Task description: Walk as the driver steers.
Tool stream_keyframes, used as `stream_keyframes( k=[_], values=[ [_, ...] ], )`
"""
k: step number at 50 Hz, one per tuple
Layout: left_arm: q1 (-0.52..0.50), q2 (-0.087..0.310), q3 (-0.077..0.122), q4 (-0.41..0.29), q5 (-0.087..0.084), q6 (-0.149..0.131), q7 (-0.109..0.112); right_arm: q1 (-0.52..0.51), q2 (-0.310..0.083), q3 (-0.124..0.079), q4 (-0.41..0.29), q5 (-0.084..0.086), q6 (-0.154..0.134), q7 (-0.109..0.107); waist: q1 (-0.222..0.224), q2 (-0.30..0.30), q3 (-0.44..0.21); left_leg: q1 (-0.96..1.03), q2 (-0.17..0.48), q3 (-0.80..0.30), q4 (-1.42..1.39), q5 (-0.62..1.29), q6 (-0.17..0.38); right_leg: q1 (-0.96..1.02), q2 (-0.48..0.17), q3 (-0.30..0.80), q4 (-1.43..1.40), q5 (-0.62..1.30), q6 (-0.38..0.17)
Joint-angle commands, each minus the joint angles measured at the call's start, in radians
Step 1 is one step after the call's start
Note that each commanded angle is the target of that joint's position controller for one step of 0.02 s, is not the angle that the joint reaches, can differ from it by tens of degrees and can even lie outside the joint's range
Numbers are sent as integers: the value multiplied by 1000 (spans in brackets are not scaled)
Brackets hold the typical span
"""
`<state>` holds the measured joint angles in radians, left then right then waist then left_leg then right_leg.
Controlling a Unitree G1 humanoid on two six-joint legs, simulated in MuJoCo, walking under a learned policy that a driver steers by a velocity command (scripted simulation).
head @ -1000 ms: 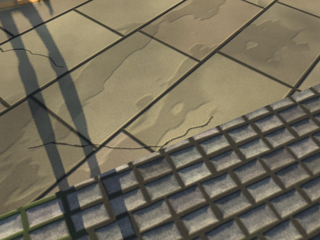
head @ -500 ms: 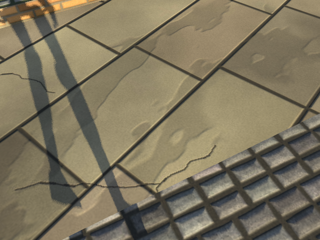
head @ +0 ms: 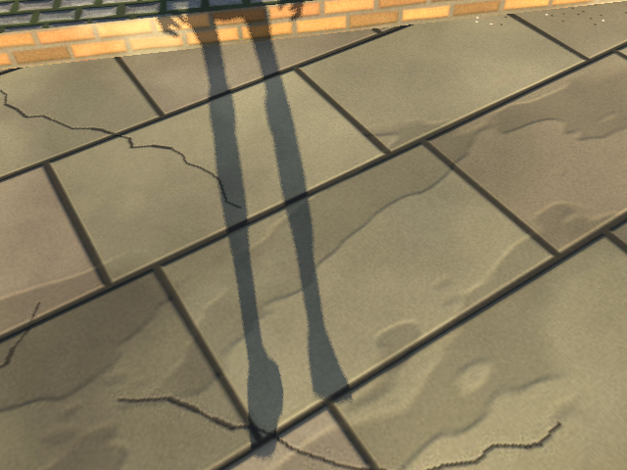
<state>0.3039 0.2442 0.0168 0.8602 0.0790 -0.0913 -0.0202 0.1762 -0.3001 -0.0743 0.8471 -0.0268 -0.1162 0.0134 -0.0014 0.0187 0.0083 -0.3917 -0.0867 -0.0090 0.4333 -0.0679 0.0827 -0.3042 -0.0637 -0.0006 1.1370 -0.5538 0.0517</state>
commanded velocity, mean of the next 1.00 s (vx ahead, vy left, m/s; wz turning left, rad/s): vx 0.05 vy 0.00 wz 0.46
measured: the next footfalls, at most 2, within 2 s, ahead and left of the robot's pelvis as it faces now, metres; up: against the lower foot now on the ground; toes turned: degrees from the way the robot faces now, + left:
right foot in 0.34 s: +0.19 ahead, -0.14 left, +0.00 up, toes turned +13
left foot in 0.86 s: +0.08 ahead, +0.07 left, +0.00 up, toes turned +29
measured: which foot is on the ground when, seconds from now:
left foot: down 0.00-0.34, up 0.36-0.84, down 0.86-1.00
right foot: up 0.00-0.32, down 0.34-0.88, up 0.90-1.00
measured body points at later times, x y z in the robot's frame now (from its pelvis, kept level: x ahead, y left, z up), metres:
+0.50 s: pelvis +0.11 -0.07 +0.02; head +0.14 -0.07 +0.47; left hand +0.17 +0.24 -0.06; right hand +0.34 -0.28 -0.08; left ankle +0.05 +0.06 -0.64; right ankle +0.15 -0.15 -0.73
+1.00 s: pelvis +0.10 -0.03 +0.01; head +0.13 -0.01 +0.46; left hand +0.09 +0.28 -0.09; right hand +0.35 -0.19 -0.08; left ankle +0.05 +0.05 -0.73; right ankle +0.15 -0.15 -0.70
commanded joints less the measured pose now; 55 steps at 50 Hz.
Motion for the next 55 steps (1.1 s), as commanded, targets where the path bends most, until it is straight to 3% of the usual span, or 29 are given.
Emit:
stream_keyframes(
  k=[1,4,8,12,15,16,17,18,19,20,22,23,24,26,28,31,34,36,39,41,43,44,45,46,47,48,50,53,55],
  values=[
    [45,52,12,-85,7,-6,44,22,-97,-21,-55,20,-18,0,46,24,-61,67,278,-303,-224,376,282,-114,-55,67,-22,12,-14],
    [99,78,12,-64,-33,26,43,-38,-168,-42,-120,0,-36,30,78,6,-76,-68,207,-225,-253,275,226,-22,-8,-5,-115,167,12],
    [-13,115,11,-90,-28,53,41,17,-167,-43,-154,-2,-49,43,24,44,-66,-22,212,-302,-220,138,199,-43,-6,14,-281,271,37],
    [-128,142,10,-126,-28,35,56,78,-156,-39,-189,-3,-22,43,-44,68,-82,199,278,-466,-157,34,222,-139,22,58,-483,258,11],
    [-106,163,18,-128,-64,14,59,32,-155,-31,-210,-2,1,45,-8,50,-92,204,253,-493,-87,86,193,-13,56,32,-711,380,-44],
    [-84,168,19,-135,-80,3,60,32,-148,-21,-212,-2,6,52,7,38,-105,173,227,-499,-63,78,167,81,48,27,-786,493,-78],
    [-56,194,27,-146,-87,-7,63,66,-105,0,-200,-4,13,61,18,17,-141,137,186,-477,-16,-34,111,197,-34,64,-816,640,-160],
    [-24,278,46,-177,-84,-24,75,139,-13,30,-222,-4,18,60,-5,-159,-247,2,31,-327,175,-340,-7,407,-265,304,-829,1019,-398],
    [-47,312,66,-193,-38,-35,65,101,-48,18,-253,-36,6,45,12,-240,-152,-269,-51,-172,377,-608,-100,432,-416,493,-895,1005,-558],
    [-63,272,67,-202,-31,-41,70,90,-131,-2,-221,-54,16,30,23,-83,-121,-257,31,-150,546,-574,-120,379,-373,398,-920,909,-480],
    [-205,183,45,-257,-57,-40,62,136,-156,-13,-184,-45,33,-8,-33,-97,-88,-198,63,-107,682,-462,-166,263,-264,200,-923,830,-344],
    [-214,172,40,-275,-62,-39,62,129,-125,-6,-191,-50,37,-10,-37,-125,-75,-162,69,-90,741,-410,-179,208,-239,141,-928,857,-330],
    [-233,179,43,-301,-56,-36,67,116,-111,3,-198,-51,38,3,-35,-108,-84,-136,65,-50,814,-370,-184,177,-219,93,-933,879,-334],
    [-227,200,53,-330,-41,-29,71,113,-98,9,-204,-26,41,29,-12,-89,-89,-143,74,-30,848,-296,-195,192,-188,12,-927,889,-344],
    [-170,215,62,-329,-43,-18,70,82,-97,9,-217,-19,43,42,20,-92,-77,-173,102,-20,765,-264,-207,261,-188,-29,-922,863,-348],
    [-65,234,81,-306,-39,-12,62,41,-92,11,-236,-19,52,45,62,-105,-61,-215,151,-5,571,-258,-210,376,-238,-20,-904,876,-365],
    [-43,253,106,-292,-40,-16,42,40,-86,19,-240,-34,67,36,62,-120,-63,-154,156,33,388,-287,-184,386,-266,2,-895,891,-377],
    [-81,254,115,-298,-40,-19,32,52,-94,22,-235,-43,75,30,47,-133,-62,-82,152,51,305,-307,-151,343,-280,14,-907,846,-374],
    [-125,242,121,-307,-35,-19,30,59,-106,19,-214,-30,74,23,40,-141,-74,-18,143,46,203,-275,-112,328,-289,36,-921,711,-350],
    [-172,233,118,-304,-40,-8,30,69,-104,17,-200,-11,63,27,14,-118,-81,64,126,56,66,-178,-75,289,-266,20,-889,602,-308],
    [-215,168,84,-281,-48,10,16,81,-83,17,-193,27,44,50,-28,-85,-95,262,102,64,-133,71,-23,153,-213,-23,-818,482,-221],
    [-177,89,50,-254,-45,18,-4,82,-60,21,-216,41,34,65,-34,-59,-135,411,137,35,-139,164,9,56,-169,-65,-780,412,-150],
    [-30,33,38,-259,-38,21,-11,75,-156,6,-253,62,26,52,49,118,-221,543,345,-213,-85,524,204,-29,-50,-169,-641,198,-38],
    [-46,130,65,-255,-41,4,3,89,-216,-26,-265,35,17,48,-10,112,-109,476,437,-332,-100,379,288,-174,-3,-101,-538,77,4],
    [-129,170,75,-255,-29,1,10,111,-217,-38,-241,12,3,34,-50,98,-78,448,407,-292,-121,246,252,-241,-13,-48,-431,3,10],
    [-146,174,75,-249,-25,1,16,98,-180,-31,-244,5,-6,29,-44,93,-74,421,376,-253,-122,236,205,-259,-16,-26,-348,-23,11],
    [-94,156,66,-215,-23,4,18,32,-118,-8,-272,26,-9,31,3,86,-63,306,361,-202,-127,333,172,-191,-34,14,-242,-17,28],
    [-18,123,49,-178,-34,2,-3,-93,-112,-1,-327,27,-1,45,66,45,-63,163,297,-125,-95,345,134,-50,-43,0,-297,148,41],
    [-9,97,34,-168,-49,2,-29,-100,-113,3,-324,31,11,63,65,17,-63,141,272,-111,-26,307,109,23,-42,-21,-447,289,50]
  ],
)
